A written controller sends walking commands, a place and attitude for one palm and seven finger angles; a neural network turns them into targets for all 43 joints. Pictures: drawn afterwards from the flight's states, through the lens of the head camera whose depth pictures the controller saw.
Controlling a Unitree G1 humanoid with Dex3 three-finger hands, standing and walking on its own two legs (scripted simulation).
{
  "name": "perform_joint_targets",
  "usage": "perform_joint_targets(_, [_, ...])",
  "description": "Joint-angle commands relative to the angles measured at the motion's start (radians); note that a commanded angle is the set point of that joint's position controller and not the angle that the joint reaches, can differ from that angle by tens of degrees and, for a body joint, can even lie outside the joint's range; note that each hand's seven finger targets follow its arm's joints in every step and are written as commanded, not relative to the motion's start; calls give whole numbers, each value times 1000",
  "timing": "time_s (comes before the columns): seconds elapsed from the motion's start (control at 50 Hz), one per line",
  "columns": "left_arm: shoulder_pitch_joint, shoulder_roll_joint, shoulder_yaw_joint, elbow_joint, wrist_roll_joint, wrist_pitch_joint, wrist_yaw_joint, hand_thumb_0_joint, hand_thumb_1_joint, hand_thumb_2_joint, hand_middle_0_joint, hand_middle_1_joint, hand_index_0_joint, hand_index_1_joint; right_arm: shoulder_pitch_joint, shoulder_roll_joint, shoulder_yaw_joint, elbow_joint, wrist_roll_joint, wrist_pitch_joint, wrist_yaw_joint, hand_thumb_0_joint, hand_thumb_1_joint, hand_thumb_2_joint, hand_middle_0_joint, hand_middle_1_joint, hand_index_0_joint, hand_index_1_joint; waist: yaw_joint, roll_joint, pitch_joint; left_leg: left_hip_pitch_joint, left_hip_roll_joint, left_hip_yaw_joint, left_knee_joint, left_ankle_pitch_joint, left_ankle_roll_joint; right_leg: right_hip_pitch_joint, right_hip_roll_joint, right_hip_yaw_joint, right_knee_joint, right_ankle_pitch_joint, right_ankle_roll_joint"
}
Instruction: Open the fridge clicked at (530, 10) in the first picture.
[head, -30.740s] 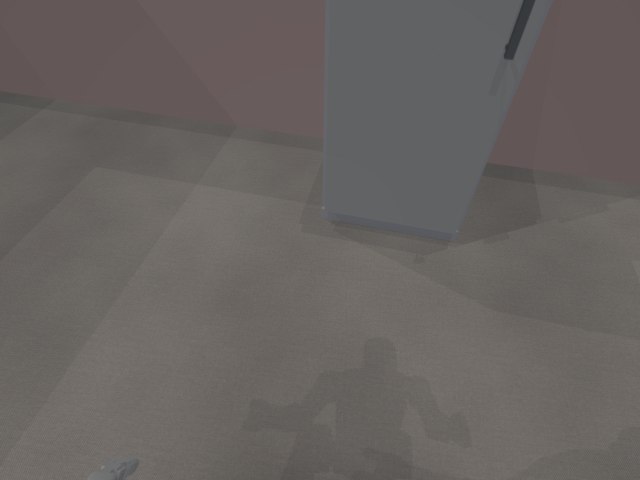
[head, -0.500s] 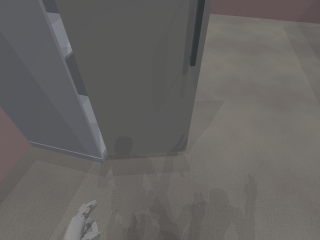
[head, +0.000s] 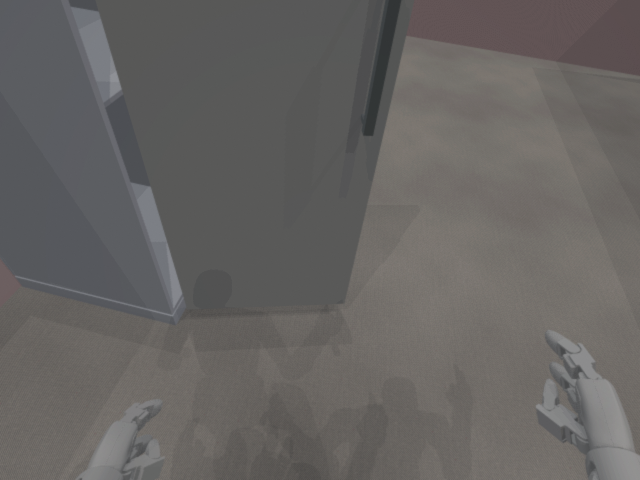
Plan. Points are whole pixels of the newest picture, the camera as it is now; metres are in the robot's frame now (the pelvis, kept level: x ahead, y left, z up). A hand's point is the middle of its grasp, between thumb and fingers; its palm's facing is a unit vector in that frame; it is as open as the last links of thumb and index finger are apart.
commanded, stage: let the arm hang, fingers relaxed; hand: right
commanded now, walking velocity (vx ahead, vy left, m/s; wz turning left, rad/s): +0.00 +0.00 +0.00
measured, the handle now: (381, 43) +0.79 -0.05 +0.22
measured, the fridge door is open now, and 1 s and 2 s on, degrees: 71 71 71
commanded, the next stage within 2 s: look to check the result in 0.98 s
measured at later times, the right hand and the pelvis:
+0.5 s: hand out of the picture -0.02 -0.23 -0.16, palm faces -0.01 +0.96 -0.27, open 7.3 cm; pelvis -0.01 +0.00 +0.01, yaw +0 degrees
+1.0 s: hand out of the picture +0.12 -0.25 -0.13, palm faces -0.05 +0.94 -0.33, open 7.4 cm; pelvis +0.02 -0.01 +0.02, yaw +1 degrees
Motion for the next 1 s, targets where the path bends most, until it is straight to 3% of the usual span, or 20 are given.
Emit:
perform_joint_targets(0.0, [-25, 164, 43, -46, 15, 16, 10, 0, 900, 900, -200, -300, -200, -300, -52, -83, 62, 276, -17, 32, 24, 0, -900, -900, 200, 300, 200, 300, 7, 229, -16, 21, 116, -131, -133, 46, 44, -20, -106, 149, -103, 100, -36])
perform_joint_targets(0.06, [0, 115, 30, 26, 23, 47, 11, 0, 900, 900, -200, -300, -200, -300, -113, -78, 89, 454, -16, 41, 17, 0, -900, -900, 200, 300, 200, 300, 30, 193, 4, -46, 166, -187, -229, 17, 77, 73, -50, 90, -58, 58, -10])
perform_joint_targets(0.1, [12, 93, 24, 74, 26, 56, 16, 0, 900, 900, -200, -300, -200, -300, -134, -67, 101, 542, -12, 42, 14, 0, -900, -900, 200, 300, 200, 300, 38, 95, 6, -52, 156, -184, -240, 16, 74, 125, -54, 84, -85, 77, -3])
perform_joint_targets(0.12, [13, 91, 21, 97, 24, 56, 18, 0, 900, 900, -200, -300, -200, -300, -132, -61, 104, 584, -10, 42, 14, 0, -900, -900, 200, 300, 200, 300, 36, 34, 12, -37, 136, -168, -235, 1, 60, 119, -70, 100, -122, 79, -6])
perform_joint_targets(0.16, [5, 101, 22, 135, 23, 50, 24, 0, 900, 900, -200, -300, -200, -300, -105, -56, 102, 656, -7, 37, 14, 0, -900, -900, 200, 300, 200, 300, 15, -19, 2, 45, 105, -150, -232, 22, 40, 86, -97, 129, -179, 76, -14])
perform_joint_targets(0.22, [21, 87, 25, 194, 22, 46, 34, 0, 900, 900, -200, -300, -200, -300, -65, -33, 94, 750, -4, 34, 14, 0, -900, -900, 200, 300, 200, 300, 4, -76, -8, 99, 103, -150, -257, 34, 45, 75, -99, 124, -207, 26, -14])
perform_joint_targets(0.26, [42, 77, 28, 223, 18, 47, 37, 0, 900, 900, -200, -300, -200, -300, -56, -27, 95, 793, -3, 31, 13, 0, -900, -900, 200, 300, 200, 300, 8, -30, -11, 105, 108, -145, -280, 47, 46, 95, -100, 119, -203, 34, -13])
perform_joint_targets(0.46, [68, 110, 46, 300, 15, 44, 41, 0, 900, 900, -200, -300, -200, -300, -67, -50, 90, 891, -4, 27, 13, 0, -900, -900, 200, 300, 200, 300, 9, 61, 41, 91, 104, -130, -311, 16, 46, 116, -116, 128, -255, 5, -22])
perform_joint_targets(0.62, [-1, 154, 45, 308, 16, 36, 32, 0, 900, 900, -200, -300, -200, -300, -132, -90, 91, 889, -5, 24, 16, 0, -900, -900, 200, 300, 200, 300, 5, 59, 64, 93, 102, -123, -304, 50, 29, 133, -132, 149, -319, 19, -21])
perform_joint_targets(0.76, [-58, 181, 41, 304, 14, 29, 23, 0, 900, 900, -200, -300, -200, -300, -182, -123, 95, 873, -6, 14, 18, 0, -900, -900, 200, 300, 200, 300, 8, 84, 19, 122, 117, -133, -319, 122, 19, 186, -125, 133, -313, 129, -16])
perform_joint_targets(0.92, [-95, 207, 33, 301, 12, 21, 23, 0, 900, 900, -200, -300, -200, -300, -211, -141, 96, 863, -4, 10, 19, 0, -900, -900, 200, 300, 200, 300, 9, 46, -20, 164, 127, -130, -321, 222, 14, 238, -132, 123, -313, 252, -9])
perform_joint_targets(0.94, [-95, 206, 31, 299, 10, 22, 24, 0, 900, 900, -200, -300, -200, -300, -209, -145, 95, 860, -4, 9, 18, 0, -900, -900, 200, 300, 200, 300, 8, 69, -23, 170, 127, -126, -325, 232, 13, 240, -132, 122, -309, 260, -10])
perform_joint_targets(0.98, [-98, 208, 31, 300, 10, 21, 25, 0, 900, 900, -200, -300, -200, -300, -211, -143, 96, 861, -3, 9, 18, 0, -900, -900, 200, 300, 200, 300, 10, 57, -23, 175, 132, -125, -327, 245, 14, 249, -132, 120, -310, 272, -9])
